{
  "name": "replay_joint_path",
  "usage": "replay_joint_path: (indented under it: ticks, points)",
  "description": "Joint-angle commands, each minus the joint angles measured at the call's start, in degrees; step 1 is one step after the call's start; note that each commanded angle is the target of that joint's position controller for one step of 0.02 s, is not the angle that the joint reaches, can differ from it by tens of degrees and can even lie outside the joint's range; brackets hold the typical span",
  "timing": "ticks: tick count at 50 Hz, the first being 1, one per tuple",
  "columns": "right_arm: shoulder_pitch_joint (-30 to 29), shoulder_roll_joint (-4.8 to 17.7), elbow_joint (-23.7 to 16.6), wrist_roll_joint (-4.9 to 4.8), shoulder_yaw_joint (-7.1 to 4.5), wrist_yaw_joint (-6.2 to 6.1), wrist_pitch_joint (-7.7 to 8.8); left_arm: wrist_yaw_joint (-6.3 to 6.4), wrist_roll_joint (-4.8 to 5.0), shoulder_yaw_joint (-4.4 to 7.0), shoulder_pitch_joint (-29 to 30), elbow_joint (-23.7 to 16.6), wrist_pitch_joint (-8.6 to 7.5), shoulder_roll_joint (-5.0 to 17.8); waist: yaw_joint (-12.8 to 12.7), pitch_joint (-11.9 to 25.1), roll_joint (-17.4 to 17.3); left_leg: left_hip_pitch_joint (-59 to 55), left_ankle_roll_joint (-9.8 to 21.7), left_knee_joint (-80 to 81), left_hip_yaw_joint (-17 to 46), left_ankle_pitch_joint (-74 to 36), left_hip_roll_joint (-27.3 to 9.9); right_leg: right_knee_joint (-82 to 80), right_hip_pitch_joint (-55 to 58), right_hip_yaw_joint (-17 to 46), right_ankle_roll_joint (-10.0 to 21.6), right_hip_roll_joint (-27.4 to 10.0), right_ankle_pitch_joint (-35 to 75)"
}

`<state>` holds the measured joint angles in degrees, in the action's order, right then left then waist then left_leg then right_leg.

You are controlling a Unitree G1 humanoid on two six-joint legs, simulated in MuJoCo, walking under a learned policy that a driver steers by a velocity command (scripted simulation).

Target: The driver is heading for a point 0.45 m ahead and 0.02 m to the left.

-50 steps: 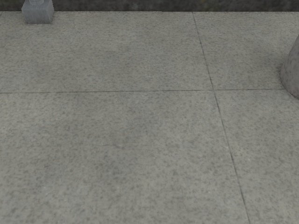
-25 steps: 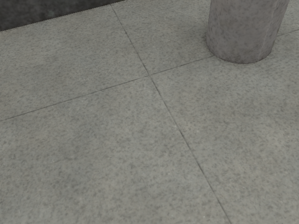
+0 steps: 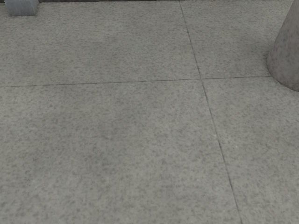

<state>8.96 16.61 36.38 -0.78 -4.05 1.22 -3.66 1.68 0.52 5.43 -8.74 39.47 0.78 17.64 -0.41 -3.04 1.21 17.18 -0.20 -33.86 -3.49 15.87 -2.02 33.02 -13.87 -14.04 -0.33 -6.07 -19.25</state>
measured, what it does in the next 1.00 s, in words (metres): walks ahead, turning left: right foot, then left foot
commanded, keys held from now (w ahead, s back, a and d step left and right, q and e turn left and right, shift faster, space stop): q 0.02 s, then w+q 0.28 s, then w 0.38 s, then no key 0.32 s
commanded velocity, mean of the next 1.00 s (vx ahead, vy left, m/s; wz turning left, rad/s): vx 0.30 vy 0.00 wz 0.29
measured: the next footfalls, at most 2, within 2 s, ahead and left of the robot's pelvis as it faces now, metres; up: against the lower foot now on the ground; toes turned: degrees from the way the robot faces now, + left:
right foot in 0.48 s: +0.25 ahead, -0.09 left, +0.00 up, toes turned +16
left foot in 0.94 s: +0.45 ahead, +0.21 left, +0.00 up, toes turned +17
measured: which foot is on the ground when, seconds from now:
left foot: down 0.00-0.50, up 0.52-0.92, down 0.94-1.00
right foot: down 0.00-0.00, up 0.02-0.46, down 0.48-0.96, up 0.98-1.00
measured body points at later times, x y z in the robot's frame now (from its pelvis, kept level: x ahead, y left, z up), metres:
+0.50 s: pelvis +0.13 +0.00 +0.00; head +0.14 +0.00 +0.45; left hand +0.27 +0.30 -0.07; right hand +0.25 -0.27 -0.10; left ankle +0.00 +0.11 -0.73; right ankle +0.21 -0.10 -0.73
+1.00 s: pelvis +0.33 +0.07 -0.01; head +0.37 +0.09 +0.44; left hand +0.27 +0.34 -0.14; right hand +0.61 -0.09 -0.08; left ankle +0.42 +0.19 -0.73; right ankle +0.23 -0.10 -0.69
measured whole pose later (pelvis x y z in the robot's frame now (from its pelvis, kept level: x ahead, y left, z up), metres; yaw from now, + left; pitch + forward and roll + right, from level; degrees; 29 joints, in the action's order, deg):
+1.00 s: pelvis +0.33 +0.07 -0.01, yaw +16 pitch +2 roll -1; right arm 3.9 14.2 35.1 1.4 -1.9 1.3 3.8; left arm 0.0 0.3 1.8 -18.4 49.5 -2.7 16.8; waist -3.7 -3.3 -0.1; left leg 27.8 2.7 -30.3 -0.6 4.8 0.9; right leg 48.5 -11.0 2.7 -0.8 1.3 -31.6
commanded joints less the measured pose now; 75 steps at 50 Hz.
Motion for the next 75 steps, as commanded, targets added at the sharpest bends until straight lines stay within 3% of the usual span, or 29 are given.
replay_joint_path:
  ticks: [1, 2, 4, 6, 12, 15, 20, 24, 25, 26, 27, 28, 30, 32, 39, 44, 46, 47, 48, 49, 50, 53, 55, 59, 63, 64, 65, 67, 75]
  points:
    - [8.8, 15.7, -3.9, 0.95, -4.54, -1.44, 1.15, -0.57, -3.34, 0.00, 1.6, -5.6, -1.10, 1.7, 2.1, 9.5, -20.7, -23.9, 13.0, 8.6, 26.6, -47.4, -16.9, 27.2, -23.1, 1.4, -3.5, 1.2, -18.7]
    - [11.6, 14.4, -4.1, 2.27, -4.03, -0.76, 2.69, -0.51, -1.93, 0.40, 5.5, -6.9, -1.39, 3.5, 6.4, 15.0, -15.9, -20.8, 22.4, 12.1, 34.5, -35.2, -21.6, 37.4, -27.6, 13.2, -4.1, 4.4, -23.2]
    - [8.5, 10.5, -3.4, 0.47, -2.95, -1.07, 4.16, -1.48, 0.57, 1.05, 6.3, -6.4, -1.84, 5.7, 4.4, 9.2, -8.0, -17.9, 17.9, 17.0, 29.1, 3.1, -15.6, 36.6, -33.0, 16.5, -2.0, 1.5, -11.4]
    - [4.6, 8.4, -4.1, -0.24, -1.73, -1.78, 4.57, -1.04, 0.02, 1.65, 6.0, -5.5, -2.54, 7.0, 2.6, 4.0, -7.4, -12.2, 15.0, 22.3, 28.6, 17.9, -12.4, 30.9, -31.9, 16.8, -1.4, 1.3, -1.4]
    - [7.2, 9.4, -3.2, 1.00, -1.82, -2.61, 6.69, -1.39, -0.53, 0.47, 6.7, -3.8, -5.49, 3.9, 2.3, 3.0, -8.2, -10.7, 13.2, 23.2, 22.2, 5.1, -7.9, 14.2, -26.1, 16.9, -2.7, 3.9, 12.3]
    - [8.8, 10.7, -2.8, -0.35, -2.49, -2.68, 6.16, -2.29, -0.31, -0.06, 9.2, -4.3, -6.17, 3.0, 3.4, 2.3, -8.6, -6.9, 13.1, 22.3, 22.3, 4.4, -7.4, 5.8, -20.7, 16.7, -3.7, 5.7, 12.2]
    - [11.4, 9.9, -1.1, -0.55, -2.19, -1.87, 6.15, -3.52, 0.52, -0.32, 10.0, -4.8, -7.31, 3.7, 4.5, 2.2, -9.9, -6.9, 12.7, 18.9, 24.9, 4.5, -9.1, -1.2, -13.8, 16.1, -2.2, 5.7, 10.5]
    - [10.3, 6.3, -1.4, -0.07, -0.96, -1.64, 5.73, -3.24, 0.04, 1.07, -0.8, -2.6, -8.20, 6.2, -1.6, 5.7, -9.6, -2.8, 8.9, 8.1, 23.9, -2.4, -5.1, -7.8, 4.4, 16.1, 2.3, 4.9, 9.4]
    - [9.4, 2.7, -2.6, 0.62, 0.30, -1.76, 5.76, -3.04, -0.89, 1.80, -10.0, -1.2, -8.33, 9.5, -5.6, 11.8, -1.8, 2.6, 6.1, -9.0, 18.5, -0.9, -0.8, -10.6, 15.6, 26.9, 6.3, -4.7, 5.2]
    - [12.4, 1.7, -5.1, -0.89, 0.55, -2.53, 6.53, -3.63, -1.82, 3.24, -14.2, 0.8, -7.94, 15.6, -3.2, 13.4, 17.4, 21.7, 2.6, -26.7, 11.6, 15.2, 6.9, -17.6, 26.1, 52.6, 14.8, -14.8, -9.1]
    - [12.3, 7.4, -3.9, -1.73, -0.80, -3.11, 6.94, -3.99, -0.26, 1.98, -13.5, 1.0, -8.13, 10.1, -3.9, 8.9, 11.5, 28.7, 2.1, -35.2, 15.0, 15.5, 4.5, -20.6, 24.4, 57.4, 16.2, -16.3, -17.7]
    - [9.0, 8.8, -3.6, -1.83, -1.23, -2.91, 7.10, -3.61, 0.14, 0.82, -11.5, 0.9, -7.92, 6.8, -3.6, 3.5, 7.8, 31.2, 2.6, -37.3, 15.0, 9.8, 2.4, -20.1, 20.8, 49.4, 14.6, -14.2, -14.7]
    - [6.0, 7.0, -3.6, -0.30, -0.86, -2.41, 7.48, -3.05, -0.65, -0.13, -8.1, 0.6, -7.28, 4.6, -2.0, 1.3, 3.3, 29.9, 2.4, -34.8, 11.9, 1.7, -1.0, -21.1, 15.6, 38.7, 12.9, -9.4, -2.4]
    - [5.6, 5.5, -3.1, -0.03, -0.64, -1.66, 7.45, -2.61, -1.24, -1.06, -7.2, 0.8, -7.39, 3.1, -0.9, 1.4, 4.5, 26.5, 1.5, -31.3, 9.7, -2.7, -2.8, -23.0, 12.0, 32.2, 12.1, -6.4, 6.2]
    - [-2.9, 0.1, -5.2, 1.03, 1.41, -0.80, 8.07, -1.27, 0.30, -1.17, -8.9, 4.7, -5.77, 6.8, -2.1, 1.6, 4.1, 16.7, -1.8, -7.4, 3.0, -13.5, -0.7, -20.8, 7.1, 17.2, 10.3, -2.6, 43.1]
    - [-4.2, 3.3, -5.3, 0.60, 0.04, 0.37, 8.23, -0.95, 1.19, -1.11, -10.3, 7.3, -4.69, 8.1, -1.2, 3.8, 5.1, 8.9, 1.7, 3.6, 4.5, -18.3, 1.5, -15.4, 12.3, 18.9, 8.3, -5.2, 42.8]
    - [3.9, 5.5, -2.5, 1.48, -1.22, 0.39, 8.38, -0.98, 0.87, -0.95, -8.5, 6.9, -4.02, 8.3, 3.4, 8.6, 3.4, -3.2, 4.5, 8.5, 2.8, -22.3, 3.4, -4.7, 11.7, 17.2, 6.3, -2.5, 46.2]
    - [8.2, 8.4, -1.7, 1.96, -1.95, -0.14, 8.40, -1.08, -0.15, -1.67, -10.1, 6.3, -4.16, 6.3, 4.5, 13.3, -1.2, -14.6, 6.8, 7.4, 6.3, -41.4, -1.5, 5.0, 6.1, 15.4, 3.8, 1.1, 36.9]
    - [10.5, 10.9, -2.4, 3.86, -1.71, -0.74, 7.97, -1.48, -1.99, -3.43, -17.3, 6.2, -4.69, 1.2, 2.1, 21.2, -13.4, -33.5, 16.2, 2.1, 23.2, -65.2, -17.5, 24.9, -10.6, 14.5, -0.1, 7.1, 0.5]
    - [11.6, 6.5, -1.7, 2.93, -0.41, -0.47, 7.48, -2.06, -0.87, -3.88, -22.0, 8.6, -4.45, 1.6, 1.7, 30.1, -15.8, -34.8, 21.8, 4.6, 32.8, -62.8, -22.9, 33.4, -12.7, 21.0, -1.4, 8.2, -21.6]
    - [8.4, 4.8, -2.0, 1.59, -0.06, -0.04, 6.85, -2.18, 0.46, -2.45, -18.6, 8.6, -3.52, 6.5, 2.3, 24.8, -9.8, -27.8, 19.6, 7.6, 29.0, -49.1, -19.2, 36.6, -14.4, 21.7, -2.1, 5.5, -19.9]
    - [-2.8, 2.9, -1.8, 1.34, 0.88, 0.07, 6.36, -0.57, -0.21, -2.21, -10.5, 6.7, -0.35, 4.8, -1.5, 9.7, -5.4, -5.2, 13.6, 15.5, 18.8, -25.5, -12.1, 27.4, -12.0, 18.9, -3.7, 1.1, -11.8]
    - [-5.3, 3.9, -1.1, 2.50, 0.36, -0.08, 6.19, 0.23, -0.65, -2.63, -12.7, 7.6, 0.77, 2.7, -3.1, 8.2, -8.8, 3.2, 13.1, 18.1, 14.1, -20.9, -9.0, 20.4, -4.3, 16.3, -4.5, 2.4, -8.2]
    - [-4.9, 3.4, 1.0, 2.23, 0.56, -0.88, 5.80, 0.60, -1.12, -2.76, -10.5, 7.7, 0.98, 2.3, -1.7, 9.5, -8.7, 4.4, 12.8, 19.0, 13.2, -5.8, -8.6, 8.7, 1.7, 15.5, -3.3, 2.5, 1.0]
    - [-2.6, 0.9, 4.1, 1.87, 1.73, -1.17, 5.04, 0.29, -2.68, -2.71, -8.4, 6.7, 0.54, 3.0, -2.1, 3.7, -5.4, 10.1, 5.0, 17.3, 11.9, 16.8, -4.1, -5.3, 6.9, 17.3, 0.5, 1.3, 8.8]
    - [-0.1, 1.5, 4.4, 2.00, 1.41, -1.14, 5.00, 0.66, -2.15, -1.97, -6.3, 5.9, 0.44, 6.9, 0.7, 0.9, 0.0, 8.8, 2.6, 15.0, 9.3, 15.8, -0.9, -8.0, 1.8, 20.1, 2.4, -1.3, 2.7]
    - [-0.4, 1.8, 4.6, 1.88, 1.21, -1.46, 4.84, 0.56, -1.63, -1.82, -5.1, 6.7, 0.13, 6.3, 1.3, 0.0, 5.1, 1.8, 1.1, 12.3, 6.1, 9.4, 1.2, -10.7, -7.1, 20.3, 3.5, -0.4, -9.6]
    - [-1.0, 1.5, 5.1, 1.76, 1.07, -2.03, 4.69, 0.31, -2.09, -2.97, -2.8, 6.8, -1.08, 2.3, 1.8, 0.0, 7.1, -4.9, 1.2, 8.5, 5.5, 1.7, 1.3, -13.5, -11.3, 20.2, 1.7, 0.4, -11.0]
    - [0.2, 1.3, 9.4, 1.28, 0.78, -2.12, 4.75, 0.25, -1.01, -3.15, -5.9, 9.1, -2.57, 2.3, 0.1, 4.5, -0.1, -6.2, 2.1, 7.2, 5.9, -12.9, 0.3, -7.9, -1.7, 17.7, 1.0, 2.1, 9.4]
